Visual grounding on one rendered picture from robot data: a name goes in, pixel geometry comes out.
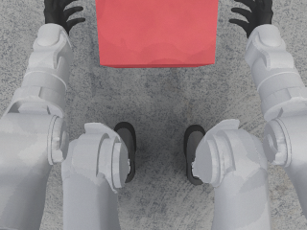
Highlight robot left upper arm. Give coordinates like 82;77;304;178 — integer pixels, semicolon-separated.
0;112;69;230

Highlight robot left shin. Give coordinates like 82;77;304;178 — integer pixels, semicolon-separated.
60;123;130;181

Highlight right robot foot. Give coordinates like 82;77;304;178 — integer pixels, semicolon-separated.
183;125;206;186

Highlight robot right upper arm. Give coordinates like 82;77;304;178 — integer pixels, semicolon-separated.
262;114;307;220

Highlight carton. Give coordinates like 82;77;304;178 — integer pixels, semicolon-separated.
95;0;219;68

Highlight left robot hand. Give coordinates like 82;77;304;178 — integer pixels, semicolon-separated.
43;0;85;36

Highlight right robot hand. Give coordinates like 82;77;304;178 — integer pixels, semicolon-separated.
228;0;273;39

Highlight robot left forearm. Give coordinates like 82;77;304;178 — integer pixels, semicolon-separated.
0;23;75;123

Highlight robot right forearm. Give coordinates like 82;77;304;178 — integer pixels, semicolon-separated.
244;24;307;122

